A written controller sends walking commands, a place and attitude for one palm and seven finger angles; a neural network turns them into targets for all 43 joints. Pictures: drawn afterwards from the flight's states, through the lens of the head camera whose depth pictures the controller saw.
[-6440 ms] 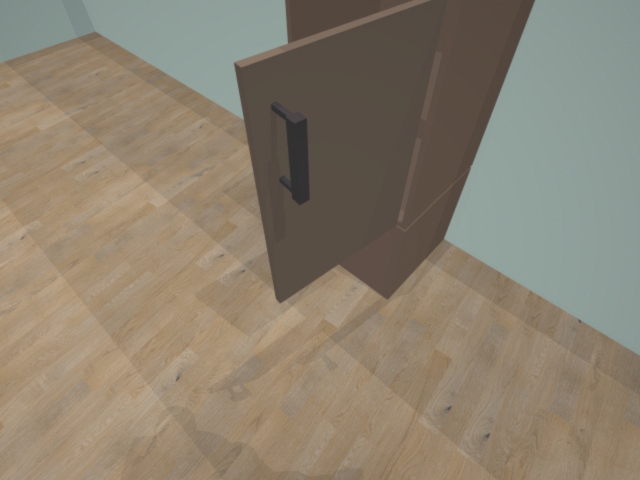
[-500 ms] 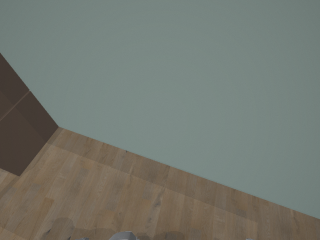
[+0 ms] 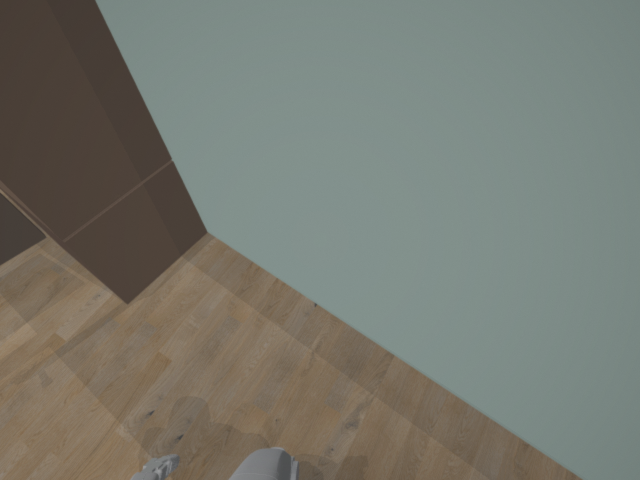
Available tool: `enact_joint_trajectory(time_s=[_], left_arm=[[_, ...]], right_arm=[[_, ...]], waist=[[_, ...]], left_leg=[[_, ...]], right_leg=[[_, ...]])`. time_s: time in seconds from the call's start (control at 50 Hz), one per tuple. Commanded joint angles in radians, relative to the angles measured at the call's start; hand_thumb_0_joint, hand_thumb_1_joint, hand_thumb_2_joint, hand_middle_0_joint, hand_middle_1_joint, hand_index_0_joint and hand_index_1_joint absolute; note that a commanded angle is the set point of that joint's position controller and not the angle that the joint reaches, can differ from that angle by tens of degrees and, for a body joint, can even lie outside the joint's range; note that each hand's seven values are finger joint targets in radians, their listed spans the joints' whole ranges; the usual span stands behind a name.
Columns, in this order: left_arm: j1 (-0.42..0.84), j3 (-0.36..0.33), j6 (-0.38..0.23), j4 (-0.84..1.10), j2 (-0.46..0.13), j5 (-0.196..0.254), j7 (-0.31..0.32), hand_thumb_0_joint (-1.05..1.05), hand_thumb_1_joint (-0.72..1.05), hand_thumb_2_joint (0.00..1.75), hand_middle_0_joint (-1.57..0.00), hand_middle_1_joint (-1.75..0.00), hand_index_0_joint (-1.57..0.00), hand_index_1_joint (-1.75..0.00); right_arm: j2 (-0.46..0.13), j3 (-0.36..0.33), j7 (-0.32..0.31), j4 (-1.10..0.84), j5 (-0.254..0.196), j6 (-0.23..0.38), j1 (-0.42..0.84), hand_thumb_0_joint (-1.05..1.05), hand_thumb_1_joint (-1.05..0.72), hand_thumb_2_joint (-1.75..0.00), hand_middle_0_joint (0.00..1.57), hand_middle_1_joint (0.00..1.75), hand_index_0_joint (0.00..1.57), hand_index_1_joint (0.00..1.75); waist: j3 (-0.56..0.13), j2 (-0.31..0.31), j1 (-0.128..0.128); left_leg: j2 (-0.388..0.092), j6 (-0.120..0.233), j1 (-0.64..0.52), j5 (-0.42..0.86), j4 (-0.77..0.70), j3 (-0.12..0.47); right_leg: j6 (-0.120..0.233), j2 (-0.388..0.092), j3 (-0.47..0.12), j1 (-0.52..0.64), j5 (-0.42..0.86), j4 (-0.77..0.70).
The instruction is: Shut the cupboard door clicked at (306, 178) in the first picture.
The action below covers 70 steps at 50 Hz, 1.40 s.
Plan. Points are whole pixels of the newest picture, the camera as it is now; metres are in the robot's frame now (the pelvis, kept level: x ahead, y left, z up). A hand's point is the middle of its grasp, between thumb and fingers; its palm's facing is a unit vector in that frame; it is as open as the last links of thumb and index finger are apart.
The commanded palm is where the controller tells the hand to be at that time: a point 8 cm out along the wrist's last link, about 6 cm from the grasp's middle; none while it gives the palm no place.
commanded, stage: turn to face it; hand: left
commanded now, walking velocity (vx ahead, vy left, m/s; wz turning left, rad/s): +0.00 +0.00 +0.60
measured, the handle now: out of the picture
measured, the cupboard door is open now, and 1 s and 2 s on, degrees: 81 81 81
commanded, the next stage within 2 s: take the last steps up to it in 1.18 s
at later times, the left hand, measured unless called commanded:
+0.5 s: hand out of the picture +0.05 +0.23 -0.16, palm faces +0.32 -0.90 -0.30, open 7.4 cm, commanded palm none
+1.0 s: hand out of the picture -0.03 +0.20 -0.18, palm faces +0.59 -0.77 -0.24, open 7.4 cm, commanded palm none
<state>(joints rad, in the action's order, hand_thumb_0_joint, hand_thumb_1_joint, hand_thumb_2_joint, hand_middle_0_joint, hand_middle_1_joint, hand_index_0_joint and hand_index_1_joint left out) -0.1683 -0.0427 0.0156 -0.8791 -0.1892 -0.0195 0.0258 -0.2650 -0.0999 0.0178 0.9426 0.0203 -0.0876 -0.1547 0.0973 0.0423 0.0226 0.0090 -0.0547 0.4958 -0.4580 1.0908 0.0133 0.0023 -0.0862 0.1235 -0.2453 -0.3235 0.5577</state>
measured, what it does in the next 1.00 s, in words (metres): steps on the spot, turning left: left foot, then right foot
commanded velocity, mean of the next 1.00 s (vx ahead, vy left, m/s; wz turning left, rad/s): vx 0.00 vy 0.00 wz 0.52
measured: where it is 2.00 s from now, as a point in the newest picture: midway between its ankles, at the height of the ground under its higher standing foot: outside the picture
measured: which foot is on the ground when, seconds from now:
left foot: up 0.00-0.20, down 0.22-0.52, up 0.54-0.82, down 0.84-1.00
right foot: down 0.00-0.20, up 0.22-0.50, down 0.52-0.84, up 0.86-1.00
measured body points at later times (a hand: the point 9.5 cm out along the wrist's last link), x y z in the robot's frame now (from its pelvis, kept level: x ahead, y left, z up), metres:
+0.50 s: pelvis +0.02 -0.02 +0.00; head +0.07 -0.01 +0.44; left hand +0.03 +0.27 -0.13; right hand +0.18 -0.23 -0.15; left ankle +0.00 +0.12 -0.74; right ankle +0.05 -0.14 -0.72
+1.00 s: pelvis +0.04 -0.01 +0.00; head +0.08 +0.04 +0.44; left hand -0.06 +0.24 -0.16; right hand +0.27 -0.16 -0.14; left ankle -0.01 +0.09 -0.74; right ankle +0.08 -0.15 -0.67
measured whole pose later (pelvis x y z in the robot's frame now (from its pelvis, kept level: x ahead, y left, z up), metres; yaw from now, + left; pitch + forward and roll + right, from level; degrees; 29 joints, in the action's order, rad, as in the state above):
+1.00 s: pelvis +0.04 -0.01 +0.00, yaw +35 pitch +1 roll +0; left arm -0.19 -0.07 0.07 -0.95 -0.24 -0.01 0.01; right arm -0.20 -0.05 -0.01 0.91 0.03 -0.02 -0.13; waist 0.10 -0.04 -0.01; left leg 0.01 0.02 0.30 -0.28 0.56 -0.04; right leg -0.07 -0.10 0.05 -0.44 -0.49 1.08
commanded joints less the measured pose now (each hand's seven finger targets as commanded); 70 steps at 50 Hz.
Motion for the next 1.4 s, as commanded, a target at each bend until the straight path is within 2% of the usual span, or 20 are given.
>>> enact_joint_trajectory(time_s=[0.0,0.14,0.16,0.18,0.22,0.46,0.5,0.54,0.6,0.72,0.78,0.8,0.82,0.86,0.92,1.1,1.12,1.16,1.26,1.38], left_arm=[[-0.064,-0.046,-0.030,0.051,-0.184,-0.003,0.012,0.00,0.90,0.90,-0.20,-0.30,-0.20,-0.30],[-0.089,-0.069,-0.026,0.017,-0.235,0.001,-0.001,0.00,0.90,0.90,-0.20,-0.30,-0.20,-0.30],[-0.076,-0.067,-0.022,0.032,-0.214,0.010,-0.005,0.00,0.90,0.90,-0.20,-0.30,-0.20,-0.30],[-0.059,-0.051,-0.015,0.072,-0.137,0.019,-0.013,0.00,0.90,0.90,-0.20,-0.30,-0.20,-0.30],[0.027,-0.042,0.005,0.112,-0.143,0.007,-0.005,0.00,0.90,0.90,-0.20,-0.30,-0.20,-0.30],[-0.115,-0.051,-0.006,0.025,-0.145,0.009,-0.010,0.00,0.90,0.90,-0.20,-0.30,-0.20,-0.30],[-0.148,-0.079,-0.019,0.034,-0.302,-0.014,0.005,0.00,0.90,0.90,-0.20,-0.30,-0.20,-0.30],[-0.039,-0.059,-0.018,0.060,-0.232,-0.005,0.013,0.00,0.90,0.90,-0.20,-0.30,-0.20,-0.30],[-0.009,-0.041,-0.024,0.067,-0.179,-0.001,0.009,0.00,0.90,0.90,-0.20,-0.30,-0.20,-0.30],[-0.114,-0.063,-0.027,0.023,-0.235,-0.009,0.006,0.00,0.90,0.90,-0.20,-0.30,-0.20,-0.30],[-0.092,-0.068,-0.022,0.016,-0.232,0.003,-0.003,0.00,0.90,0.90,-0.20,-0.30,-0.20,-0.30],[-0.086,-0.062,-0.019,0.030,-0.200,0.013,-0.009,0.00,0.90,0.90,-0.20,-0.30,-0.20,-0.30],[-0.058,-0.039,-0.016,0.069,-0.124,0.021,-0.014,0.00,0.90,0.90,-0.20,-0.30,-0.20,-0.30],[0.024,-0.032,0.003,0.099,-0.126,0.012,-0.005,0.00,0.90,0.90,-0.20,-0.30,-0.20,-0.30],[0.014,-0.039,0.018,0.032,-0.121,0.006,-0.010,0.00,0.90,0.90,-0.20,-0.30,-0.20,-0.30],[-0.100,-0.027,0.000,-0.029,-0.093,0.010,-0.013,0.00,0.90,0.90,-0.20,-0.30,-0.20,-0.30],[-0.140,-0.033,-0.011,-0.038,-0.117,0.007,-0.008,0.00,0.90,0.90,-0.20,-0.30,-0.20,-0.30],[-0.150,-0.055,-0.030,-0.039,-0.260,-0.008,0.001,0.00,0.90,0.90,-0.20,-0.30,-0.20,-0.30],[-0.080,-0.031,-0.034,-0.027,-0.163,-0.002,0.009,0.00,0.90,0.90,-0.20,-0.30,-0.20,-0.30],[-0.195,-0.058,-0.055,-0.084,-0.206,-0.010,-0.005,0.00,0.90,0.90,-0.20,-0.30,-0.20,-0.30]], right_arm=[[-0.015,0.013,0.013,-0.101,-0.009,0.033,0.071,0.00,-0.90,-0.90,0.20,0.30,0.20,0.30],[-0.035,0.019,0.014,-0.099,-0.008,0.055,0.010,0.00,-0.90,-0.90,0.20,0.30,0.20,0.30],[-0.093,0.003,0.008,-0.083,-0.003,0.064,-0.060,0.00,-0.90,-0.90,0.20,0.30,0.20,0.30],[-0.208,-0.027,-0.002,-0.076,0.005,0.071,-0.136,0.00,-0.90,-0.90,0.20,0.30,0.20,0.30],[-0.242,-0.032,-0.017,-0.059,0.005,0.058,-0.162,0.00,-0.90,-0.90,0.20,0.30,0.20,0.30],[-0.153,-0.018,-0.023,-0.112,-0.002,0.053,0.064,0.00,-0.90,-0.90,0.20,0.30,0.20,0.30],[-0.051,-0.005,-0.012,-0.151,-0.011,0.049,0.076,0.00,-0.90,-0.90,0.20,0.30,0.20,0.30],[-0.072,-0.016,0.000,-0.132,-0.004,0.037,0.045,0.00,-0.90,-0.90,0.20,0.30,0.20,0.30],[-0.048,-0.002,0.010,-0.100,-0.004,0.028,0.040,0.00,-0.90,-0.90,0.20,0.30,0.20,0.30],[0.004,0.027,0.017,-0.114,-0.012,0.047,0.095,0.00,-0.90,-0.90,0.20,0.30,0.20,0.30],[-0.035,0.020,0.011,-0.087,-0.007,0.061,-0.010,0.00,-0.90,-0.90,0.20,0.30,0.20,0.30],[-0.103,0.004,0.004,-0.073,0.000,0.071,-0.071,0.00,-0.90,-0.90,0.20,0.30,0.20,0.30],[-0.209,-0.023,-0.007,-0.066,0.005,0.076,-0.144,0.00,-0.90,-0.90,0.20,0.30,0.20,0.30],[-0.217,-0.019,-0.026,-0.055,0.006,0.067,-0.163,0.00,-0.90,-0.90,0.20,0.30,0.20,0.30],[-0.134,0.007,-0.043,-0.066,0.006,0.077,-0.054,0.00,-0.90,-0.90,0.20,0.30,0.20,0.30],[-0.120,0.009,-0.036,-0.049,0.003,0.065,0.007,0.00,-0.90,-0.90,0.20,0.30,0.20,0.30],[-0.100,0.011,-0.032,-0.054,-0.005,0.066,0.022,0.00,-0.90,-0.90,0.20,0.30,0.20,0.30],[-0.017,0.024,-0.021,-0.084,-0.015,0.058,0.028,0.00,-0.90,-0.90,0.20,0.30,0.20,0.30],[-0.007,0.022,-0.012,-0.028,-0.009,0.036,0.032,0.00,-0.90,-0.90,0.20,0.30,0.20,0.30],[0.019,0.036,0.012,-0.044,-0.005,0.063,0.097,0.00,-0.90,-0.90,0.20,0.30,0.20,0.30]], waist=[[-0.125,-0.247,-0.041],[-0.175,-0.209,-0.015],[-0.217,-0.080,0.028],[-0.246,0.240,0.068],[-0.219,0.143,0.072],[-0.158,0.051,-0.067],[-0.123,-0.391,-0.098],[-0.084,-0.231,-0.032],[-0.087,-0.298,-0.013],[-0.135,-0.235,-0.070],[-0.160,-0.195,-0.010],[-0.215,-0.017,0.025],[-0.241,0.280,0.064],[-0.214,0.122,0.065],[-0.133,0.161,0.012],[-0.156,0.085,-0.043],[-0.167,0.029,-0.065],[-0.124,-0.346,-0.071],[-0.050,-0.261,-0.035],[-0.083,-0.197,-0.099]], left_leg=[[-0.035,-0.019,0.033,-0.001,-0.115,-0.067],[-0.003,0.019,-0.253,0.208,-0.591,-0.136],[-0.072,0.052,-0.422,0.401,-0.666,-0.056],[-0.359,0.200,-0.576,0.771,-0.697,0.345],[-0.432,0.310,-0.479,0.694,-0.715,0.339],[-0.144,0.133,-0.104,0.362,-0.609,0.223],[0.073,0.012,0.119,-0.136,-0.157,-0.002],[-0.012,0.027,0.073,-0.074,0.096,0.062],[-0.038,-0.007,0.071,0.003,0.082,-0.011],[-0.014,-0.001,-0.059,0.007,-0.351,-0.126],[-0.003,0.024,-0.275,0.238,-0.619,-0.132],[-0.110,0.070,-0.447,0.457,-0.674,-0.006],[-0.382,0.223,-0.578,0.871,-0.703,0.357],[-0.427,0.310,-0.471,0.830,-0.698,0.310],[-0.284,0.230,-0.352,0.712,-0.724,0.204],[-0.203,0.172,-0.248,0.530,-0.661,0.160],[-0.156,0.128,-0.200,0.440,-0.594,0.130],[0.032,0.023,-0.009,-0.113,-0.248,-0.026],[-0.019,0.014,0.013,-0.029,-0.001,0.000],[-0.032,0.009,0.003,0.002,-0.287,-0.076]], right_leg=[[0.094,-0.239,-0.081,0.194,0.643,-0.162],[0.030,-0.255,0.012,0.149,0.613,0.038],[-0.018,-0.226,0.053,0.021,0.487,0.191],[-0.099,-0.070,0.075,-0.279,-0.164,0.434],[-0.077,-0.058,-0.098,-0.335,-0.308,0.622],[-0.066,0.041,-0.069,0.143,0.070,-0.081],[0.104,-0.395,-0.520,0.194,0.070,-0.342],[0.146,-0.363,-0.371,0.024,0.067,-0.318],[0.098,-0.246,-0.137,0.091,0.428,-0.220],[0.094,-0.277,-0.061,0.217,0.625,-0.103],[0.017,-0.248,0.017,0.117,0.573,0.051],[-0.038,-0.195,0.059,-0.025,0.413,0.212],[-0.105,-0.053,0.060,-0.294,-0.254,0.442],[-0.079,-0.059,-0.087,-0.299,-0.309,0.585],[-0.074,-0.039,-0.124,-0.282,-0.151,0.594],[-0.061,0.052,-0.041,0.053,0.030,0.006],[-0.054,0.019,-0.074,0.145,0.140,-0.136],[0.118,-0.353,-0.441,0.172,0.352,-0.286],[0.125,-0.229,-0.197,0.098,0.573,-0.222],[0.134,-0.288,-0.220,0.233,0.268,-0.272]])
